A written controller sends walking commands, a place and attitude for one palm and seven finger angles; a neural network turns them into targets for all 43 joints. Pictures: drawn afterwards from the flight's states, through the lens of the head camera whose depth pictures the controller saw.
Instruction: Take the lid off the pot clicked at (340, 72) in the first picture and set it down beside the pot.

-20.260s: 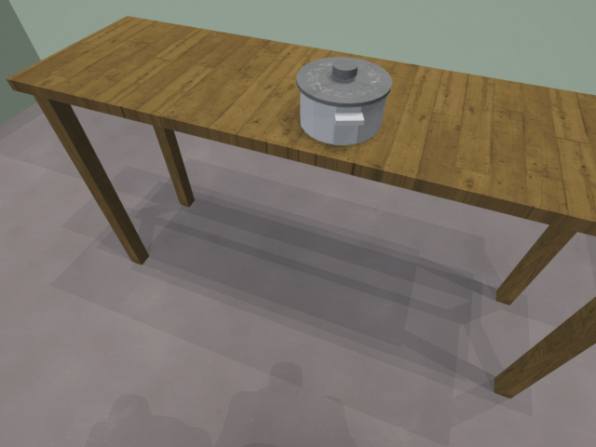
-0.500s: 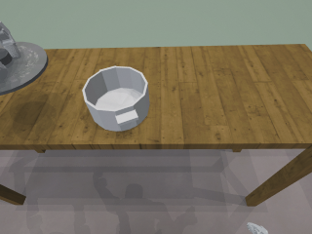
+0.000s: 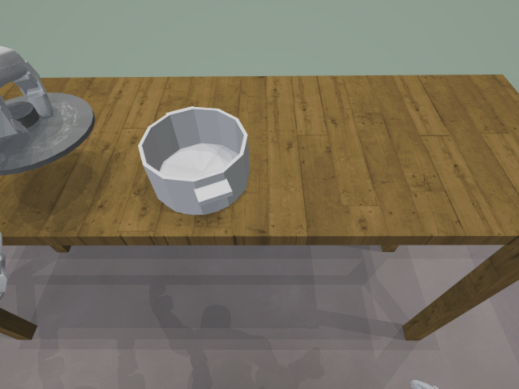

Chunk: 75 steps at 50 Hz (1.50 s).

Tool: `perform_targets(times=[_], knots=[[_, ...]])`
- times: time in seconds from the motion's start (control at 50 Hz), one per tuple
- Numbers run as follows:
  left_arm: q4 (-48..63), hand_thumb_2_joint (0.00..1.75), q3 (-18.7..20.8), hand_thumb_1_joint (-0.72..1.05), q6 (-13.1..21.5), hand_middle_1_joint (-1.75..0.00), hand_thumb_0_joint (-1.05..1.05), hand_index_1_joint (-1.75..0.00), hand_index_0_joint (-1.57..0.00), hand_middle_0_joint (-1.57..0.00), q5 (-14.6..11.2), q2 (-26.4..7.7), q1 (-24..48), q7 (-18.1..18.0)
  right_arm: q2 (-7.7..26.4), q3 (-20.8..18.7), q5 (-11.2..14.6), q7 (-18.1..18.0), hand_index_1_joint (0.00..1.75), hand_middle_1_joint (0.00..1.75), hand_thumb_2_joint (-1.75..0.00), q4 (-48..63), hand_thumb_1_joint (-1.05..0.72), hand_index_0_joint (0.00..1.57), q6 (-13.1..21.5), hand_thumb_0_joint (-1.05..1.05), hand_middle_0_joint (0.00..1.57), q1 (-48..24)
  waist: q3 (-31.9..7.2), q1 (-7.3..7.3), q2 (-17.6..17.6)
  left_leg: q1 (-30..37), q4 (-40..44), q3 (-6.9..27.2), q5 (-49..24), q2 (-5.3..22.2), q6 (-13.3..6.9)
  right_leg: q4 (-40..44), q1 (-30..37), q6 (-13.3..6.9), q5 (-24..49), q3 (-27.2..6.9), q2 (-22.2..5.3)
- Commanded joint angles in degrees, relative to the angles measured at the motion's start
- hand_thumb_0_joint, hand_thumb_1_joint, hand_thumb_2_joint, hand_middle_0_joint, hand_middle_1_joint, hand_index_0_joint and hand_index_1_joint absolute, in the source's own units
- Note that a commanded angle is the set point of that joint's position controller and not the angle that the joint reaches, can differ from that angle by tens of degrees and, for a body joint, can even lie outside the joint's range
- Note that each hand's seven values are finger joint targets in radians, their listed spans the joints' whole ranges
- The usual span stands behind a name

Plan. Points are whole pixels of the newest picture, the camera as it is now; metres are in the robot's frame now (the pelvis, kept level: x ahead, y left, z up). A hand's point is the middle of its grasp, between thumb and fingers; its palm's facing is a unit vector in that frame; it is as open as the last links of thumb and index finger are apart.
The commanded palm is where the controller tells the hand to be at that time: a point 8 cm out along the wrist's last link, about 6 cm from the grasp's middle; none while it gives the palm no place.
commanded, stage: lower the lid onto the table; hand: left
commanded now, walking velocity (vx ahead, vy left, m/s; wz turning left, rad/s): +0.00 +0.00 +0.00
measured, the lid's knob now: (17, 115) +0.46 +0.34 +0.19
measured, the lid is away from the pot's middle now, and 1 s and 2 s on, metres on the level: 0.24 0.23 0.24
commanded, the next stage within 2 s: open the fingers wide in 1.84 s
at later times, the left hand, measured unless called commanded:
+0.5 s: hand (24, 129) +0.44 +0.33 +0.18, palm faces -0.35 -0.14 -0.93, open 7.6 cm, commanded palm +0.44 +0.33 +0.26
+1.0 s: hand (43, 145) +0.45 +0.33 +0.14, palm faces -0.42 -0.14 -0.90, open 7.6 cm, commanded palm +0.46 +0.34 +0.22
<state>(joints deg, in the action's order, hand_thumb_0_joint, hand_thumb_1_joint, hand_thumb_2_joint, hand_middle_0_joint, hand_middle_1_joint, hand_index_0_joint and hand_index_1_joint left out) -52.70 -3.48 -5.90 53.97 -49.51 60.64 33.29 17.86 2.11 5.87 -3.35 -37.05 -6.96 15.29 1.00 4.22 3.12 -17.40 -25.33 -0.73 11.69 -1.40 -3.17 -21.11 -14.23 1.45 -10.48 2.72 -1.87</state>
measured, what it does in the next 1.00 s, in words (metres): stands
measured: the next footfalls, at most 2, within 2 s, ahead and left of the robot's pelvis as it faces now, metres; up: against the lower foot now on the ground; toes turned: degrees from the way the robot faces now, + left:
none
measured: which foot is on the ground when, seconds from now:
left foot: down 0.00-1.00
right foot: down 0.00-1.00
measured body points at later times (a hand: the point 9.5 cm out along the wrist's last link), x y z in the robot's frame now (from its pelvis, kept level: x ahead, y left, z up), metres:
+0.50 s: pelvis +0.01 +0.01 +0.00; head +0.06 +0.00 +0.45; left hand +0.46 +0.34 +0.23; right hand +0.08 -0.27 -0.12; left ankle +0.01 +0.08 -0.74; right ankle +0.00 -0.14 -0.74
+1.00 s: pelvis +0.01 +0.01 +0.00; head +0.06 +0.01 +0.44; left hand +0.46 +0.33 +0.19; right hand +0.07 -0.27 -0.12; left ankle +0.01 +0.08 -0.74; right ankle +0.00 -0.14 -0.74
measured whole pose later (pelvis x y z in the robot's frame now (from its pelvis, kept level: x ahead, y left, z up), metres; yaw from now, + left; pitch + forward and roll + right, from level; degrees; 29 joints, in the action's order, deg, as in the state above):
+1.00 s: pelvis +0.01 +0.01 +0.00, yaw +0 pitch +6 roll -2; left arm -55.9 -2.1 0.6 52.7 -47.2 54.9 30.0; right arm 17.8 1.2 5.2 -2.9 -37.7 -7.5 16.6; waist -0.2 5.4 2.4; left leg -20.2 -27.3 -0.8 13.4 -1.8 -3.8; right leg -22.1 -16.5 2.0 -11.6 2.5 -2.2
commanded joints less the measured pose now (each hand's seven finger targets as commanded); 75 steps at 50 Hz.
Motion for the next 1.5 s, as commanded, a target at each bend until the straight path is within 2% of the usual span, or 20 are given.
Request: perform_targets(times=[0.0, 0.04, 0.08, 0.14, 0.22, 0.3, 0.34, 0.36, 0.5, 0.54, 0.62, 0.7, 0.74, 0.82, 0.94, 1.0, 1.2, 1.3, 1.44, 1.48], knots=[[10.79, 1.16, 6.06, 0.53, 1.10, -0.91, 0.00, -0.92, -0.92, -0.89, 0.91, -20.27, 32.36, -4.03, 9.07, -3.60, -0.32, -0.73, 0.30, 0.30, -0.90, 5.09, -0.90, 0.20, 1.98, 0.00, 0.20, 1.10, -22.67, 0.81, 4.55, 12.86, 1.67, 2.22, -14.49, -0.79, -2.13, 1.07, 3.74, -3.82, 10.54, 0.78, 4.37], [15.21, 1.16, 8.29, 0.53, 1.78, -0.91, 0.00, -0.92, -0.92, -0.89, 0.99, -23.34, 33.66, -4.58, 9.28, -3.81, -0.33, -0.47, 0.30, 0.30, -0.90, 5.59, -0.90, 0.20, 1.98, 0.00, 0.20, 1.22, -25.66, 0.25, 4.78, 13.81, 1.69, 2.72, -17.58, -0.58, -1.78, 0.55, 5.49, -3.80, 12.04, 0.51, 4.20], [15.21, 1.16, 6.26, 0.53, 1.88, -0.91, 0.00, -0.92, -0.92, -0.89, 0.81, -20.67, 33.98, -4.56, 9.08, -3.92, -0.25, -0.49, 0.30, 0.30, -0.90, 5.47, -0.90, 0.20, 2.08, 0.00, 0.20, 1.07, -25.49, 0.84, 7.38, 15.64, 1.29, 2.86, -19.32, -0.50, -1.82, 0.63, 3.56, -3.85, 11.88, 0.70, 4.22], [18.17, 1.16, 9.13, 0.53, 2.25, -0.91, 0.00, -0.92, -0.92, -0.89, 0.63, -23.04, 31.48, -4.99, 9.38, -4.31, -0.59, -0.03, 0.30, 0.30, -0.90, 5.85, -0.90, 0.20, 2.18, 0.00, 0.20, 1.61, -27.50, 0.30, 7.36, 17.22, 0.55, 3.47, -23.55, -0.36, -1.51, 0.45, 3.99, -3.84, 13.51, 0.58, 4.35], [13.92, 1.16, 8.79, 0.53, 1.99, -0.91, 0.00, -0.92, -0.92, -0.89, -0.57, -21.04, 24.69, -4.72, 9.81, -4.50, -0.41, 0.40, 0.30, 0.30, -0.90, 6.03, -0.90, 0.20, 1.52, 0.00, 0.20, 1.75, -24.85, 0.51, 6.65, 15.82, 0.12, 3.48, -25.51, -0.32, -1.42, 0.66, 2.78, -4.04, 13.83, 1.00, 4.38], [10.82, 1.16, 8.63, 0.53, 2.05, -0.91, 0.00, -0.92, -0.92, -0.89, -0.25, -21.40, 26.16, -4.55, 9.73, -4.33, -0.31, 0.41, 0.30, 0.30, -0.90, 5.52, -0.90, 0.20, 0.63, 0.00, 0.20, 1.79, -22.20, 0.73, 2.34, 12.12, 0.94, 2.56, -17.67, -0.57, -1.86, 0.72, 2.98, -3.66, 11.88, 1.08, 4.56], [20.84, 1.16, 10.41, 0.53, 3.03, -0.91, 0.00, -0.92, -0.92, -0.89, 0.14, -25.21, 32.38, -5.40, 9.77, -4.43, -0.46, 0.45, 0.30, 0.30, -0.90, 6.69, -0.90, 0.20, 0.87, 0.00, 0.20, 1.23, -29.03, 0.12, 7.32, 16.27, 0.72, 3.37, -22.16, -0.51, -1.53, 0.05, 4.94, -3.78, 13.49, 0.41, 4.25], [20.38, 1.16, 9.69, 0.53, 3.18, -0.91, 0.00, -0.92, -0.92, -0.89, 0.24, -23.48, 31.93, -5.51, 9.44, -4.56, -0.62, 0.21, 0.30, 0.30, -0.90, 6.78, -0.90, 0.20, 1.27, 0.00, 0.20, 0.81, -30.11, 0.63, 9.65, 18.96, -0.35, 3.65, -25.89, -0.53, -1.79, -0.06, 3.47, -3.95, 14.09, 0.35, 4.41], [12.51, 1.16, 6.70, 0.53, 3.01, -0.91, 0.00, -0.92, -0.92, -0.89, -0.97, -18.15, 26.95, -5.12, 9.47, -4.56, -0.44, 0.23, 0.30, 0.30, -0.90, 5.03, -0.90, 0.20, 1.00, 0.00, 0.20, 1.88, -23.09, 1.35, 5.37, 16.04, 0.06, 3.72, -21.03, -0.15, -1.44, 0.84, -0.45, -3.64, 10.92, 1.29, 4.67], [15.14, 1.16, 7.99, 0.53, 3.55, -0.91, 0.00, -0.92, -0.92, -0.89, -0.70, -20.47, 28.29, -5.61, 9.61, -4.51, -0.62, 0.34, 0.30, 0.30, -0.90, 5.52, -0.90, 0.20, 1.03, 0.00, 0.20, 2.03, -25.96, 0.83, 5.63, 16.19, 0.08, 3.83, -20.96, -0.30, -1.37, 0.39, 1.24, -3.78, 11.45, 0.88, 4.58], [15.04, 1.16, 6.45, 0.53, 4.25, -0.91, 0.00, -0.92, -0.92, -0.89, -1.36, -18.31, 27.82, -5.81, 9.64, -4.52, -0.71, 0.01, 0.30, 0.30, -0.90, 5.38, -0.90, 0.20, 1.27, 0.00, 0.20, 2.13, -26.56, 1.53, 8.07, 18.82, -0.89, 4.44, -27.05, -0.03, -0.93, 0.30, -0.35, -3.98, 13.08, 1.22, 4.62], [9.15, 1.16, 7.85, 0.53, 4.48, -0.91, 0.00, -0.92, -0.92, -0.89, -1.32, -19.21, 24.82, -5.73, 9.67, -4.33, -0.59, 0.22, 0.30, 0.30, -0.90, 4.54, -0.90, 0.20, 0.74, 0.00, 0.20, 2.33, -23.31, 1.25, 2.66, 13.45, -0.33, 3.31, -19.61, -0.58, -1.58, 0.18, 0.82, -3.53, 12.08, 1.07, 4.58], [16.44, 1.16, 6.58, 0.53, 5.20, -0.91, 0.00, -0.92, -0.92, -0.89, -1.33, -18.93, 30.45, -6.12, 9.54, -4.59, -0.69, 0.30, 0.30, 0.30, -0.90, 5.30, -0.90, 0.20, 0.83, 0.00, 0.20, 1.98, -27.16, 1.15, 6.51, 17.14, -0.23, 4.40, -22.77, -0.21, -1.08, -0.09, 0.78, -3.76, 12.06, 0.97, 4.53], [9.64, 1.16, 6.04, 0.53, 5.72, -0.91, 0.00, -0.92, -0.92, -0.89, -1.45, -18.02, 26.91, -6.40, 9.90, -4.42, -0.73, -0.26, 0.30, 0.30, -0.90, 4.31, -0.90, 0.20, 1.08, 0.00, 0.20, 3.05, -24.90, 1.64, 6.22, 15.74, -0.79, 3.87, -21.43, -0.29, -1.24, -0.01, -0.72, -3.98, 11.40, 1.10, 4.57], [13.41, 1.16, 9.14, 0.53, 7.36, -0.91, 0.00, -0.92, -0.92, -0.89, -0.78, -21.73, 28.39, -7.20, 9.67, -4.68, -1.01, -0.08, 0.30, 0.30, -0.90, 4.81, -0.90, 0.20, 1.05, 0.00, 0.20, 3.17, -28.68, 1.01, 6.93, 16.42, -1.66, 3.97, -24.78, -0.50, -1.41, -0.94, 1.43, -3.64, 14.00, 0.45, 4.48], [8.24, 1.16, 8.03, 0.53, 7.18, -0.91, 0.00, -0.92, -0.92, -0.89, -0.95, -19.78, 25.67, -7.04, 9.83, -4.65, -0.78, -0.09, 0.30, 0.30, -0.90, 3.93, -0.90, 0.20, 0.77, 0.00, 0.20, 3.73, -25.03, 1.50, 5.71, 14.45, -1.61, 3.39, -21.56, -0.52, -1.50, -0.88, -0.61, -3.53, 12.40, 0.85, 4.60], [9.98, 1.16, 11.17, 0.53, 8.57, -0.91, 0.00, -0.92, -0.92, -0.89, -0.91, -22.99, 22.67, -8.00, 9.93, -4.94, -0.88, 0.06, 0.30, 0.30, -0.90, 4.49, -0.90, 0.20, 0.13, 0.00, 0.20, 4.08, -28.04, 1.10, 6.64, 15.34, -3.17, 3.41, -25.65, -0.50, -1.71, -2.01, -0.26, -3.41, 14.09, 0.60, 4.70], [5.48, 1.16, 8.90, 0.53, 8.99, -0.91, 0.00, -0.92, -0.92, -0.89, -1.28, -20.77, 21.94, -7.91, 9.81, -4.69, -0.64, -0.12, 0.30, 0.30, -0.90, 3.93, -0.90, 0.20, -0.29, 0.00, 0.20, 4.34, -24.60, 1.70, 5.16, 12.18, -3.13, 2.80, -20.32, -0.73, -2.06, -2.02, -1.87, -3.44, 12.20, 0.85, 4.83], [7.39, 1.16, 7.58, 0.53, 10.41, -0.91, 0.00, -0.92, -0.92, -0.89, -1.12, -20.34, 25.29, -8.42, 9.91, -4.70, -0.94, -1.07, 0.30, 0.30, -0.90, 3.31, -0.90, 0.20, 0.45, 0.00, 0.20, 5.27, -27.24, 2.04, 7.77, 14.54, -3.99, 3.22, -20.13, -0.32, -1.94, -2.63, -3.88, -3.47, 10.65, 0.73, 4.92], [3.59, 1.16, 7.39, 0.53, 10.48, -0.91, 0.00, -0.92, -0.92, -0.89, -1.37, -19.68, 23.59, -8.30, 10.02, -4.55, -0.78, -1.26, 0.30, 0.30, -0.90, 2.63, -0.90, 0.20, 0.51, 0.00, 0.20, 5.77, -25.17, 2.39, 4.79, 12.64, -4.13, 2.89, -17.92, -0.38, -2.14, -2.75, -4.48, -3.32, 10.35, 0.81, 5.03]])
